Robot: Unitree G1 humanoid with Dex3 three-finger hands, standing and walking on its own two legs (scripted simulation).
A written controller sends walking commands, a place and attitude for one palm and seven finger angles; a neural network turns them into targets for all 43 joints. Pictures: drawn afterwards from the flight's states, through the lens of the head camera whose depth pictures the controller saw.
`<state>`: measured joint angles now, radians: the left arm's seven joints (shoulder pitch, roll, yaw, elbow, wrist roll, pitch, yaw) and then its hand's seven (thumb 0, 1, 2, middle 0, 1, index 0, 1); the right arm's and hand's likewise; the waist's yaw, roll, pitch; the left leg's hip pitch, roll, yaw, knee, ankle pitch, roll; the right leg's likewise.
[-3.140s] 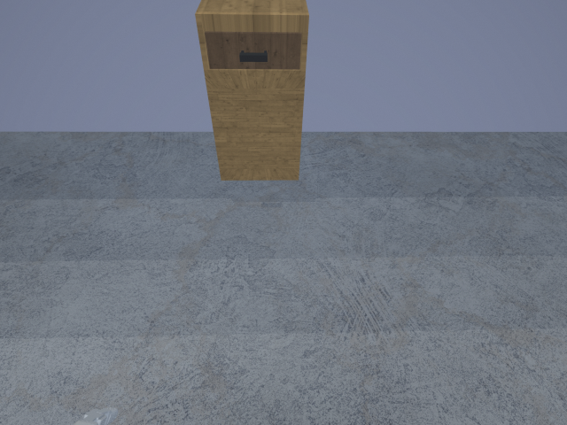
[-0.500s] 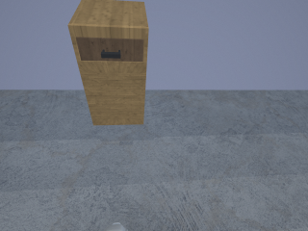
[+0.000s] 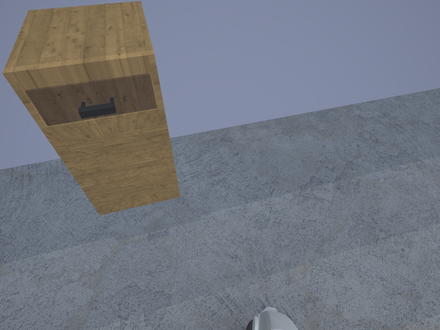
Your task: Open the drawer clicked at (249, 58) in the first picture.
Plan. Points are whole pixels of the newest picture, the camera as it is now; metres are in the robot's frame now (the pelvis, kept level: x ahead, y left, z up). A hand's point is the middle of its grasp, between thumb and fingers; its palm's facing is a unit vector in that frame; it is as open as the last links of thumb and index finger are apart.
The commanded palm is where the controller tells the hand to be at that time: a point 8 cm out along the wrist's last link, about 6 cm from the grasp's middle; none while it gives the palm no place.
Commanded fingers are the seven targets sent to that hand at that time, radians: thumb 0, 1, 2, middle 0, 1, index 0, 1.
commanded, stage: turn to face it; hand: left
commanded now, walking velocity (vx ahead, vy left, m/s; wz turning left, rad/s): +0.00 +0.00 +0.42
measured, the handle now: (97, 106) +0.77 +0.42 -0.08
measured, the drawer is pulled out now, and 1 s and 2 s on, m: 0.00 0.00 0.00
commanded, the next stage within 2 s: take the last steps up to it in 0.46 s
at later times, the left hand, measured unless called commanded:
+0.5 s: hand out of the picture +0.10 +0.19 -0.19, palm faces +0.24 -0.96 -0.16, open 7.3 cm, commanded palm none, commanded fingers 0.00 0.90 0.90 -0.20 -0.30 -0.20 -0.30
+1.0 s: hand out of the picture +0.02 +0.11 -0.15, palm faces +0.35 -0.92 -0.19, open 7.4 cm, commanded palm none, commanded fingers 0.00 0.90 0.90 -0.20 -0.30 -0.20 -0.30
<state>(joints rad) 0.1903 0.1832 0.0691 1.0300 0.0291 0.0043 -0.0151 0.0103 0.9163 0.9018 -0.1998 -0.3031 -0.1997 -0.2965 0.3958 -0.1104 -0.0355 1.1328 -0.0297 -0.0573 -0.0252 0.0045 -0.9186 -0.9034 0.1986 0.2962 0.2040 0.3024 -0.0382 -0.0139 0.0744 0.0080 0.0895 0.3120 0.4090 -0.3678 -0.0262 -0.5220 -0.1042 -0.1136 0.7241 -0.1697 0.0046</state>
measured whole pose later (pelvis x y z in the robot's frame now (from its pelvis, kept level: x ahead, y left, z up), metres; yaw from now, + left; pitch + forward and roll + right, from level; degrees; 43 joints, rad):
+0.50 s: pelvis +0.06 +0.00 -0.01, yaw +11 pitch -1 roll -2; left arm 0.19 0.20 0.06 1.02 0.02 0.05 0.02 0.00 0.91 0.90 -0.20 -0.30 -0.21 -0.30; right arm 0.24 -0.15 -0.05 1.01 -0.04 0.01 -0.02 0.01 -0.92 -0.90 0.20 0.30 0.20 0.30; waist -0.01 -0.04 0.02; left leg -0.30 0.06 0.11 0.64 -0.32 0.03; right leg -0.38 -0.10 -0.18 0.79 -0.42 0.03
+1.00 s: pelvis +0.12 -0.03 +0.01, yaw +16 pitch -1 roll +1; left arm 0.43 0.10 0.02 1.11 0.03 -0.06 0.01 0.01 0.91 0.90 -0.20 -0.30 -0.20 -0.30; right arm 0.26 -0.19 -0.07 1.07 -0.03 0.03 0.02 0.01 -0.91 -0.90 0.20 0.30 0.20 0.30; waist 0.02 0.03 0.01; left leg -0.50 0.08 0.05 1.00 -0.24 -0.01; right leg -0.07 -0.05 -0.15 0.36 -0.27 -0.02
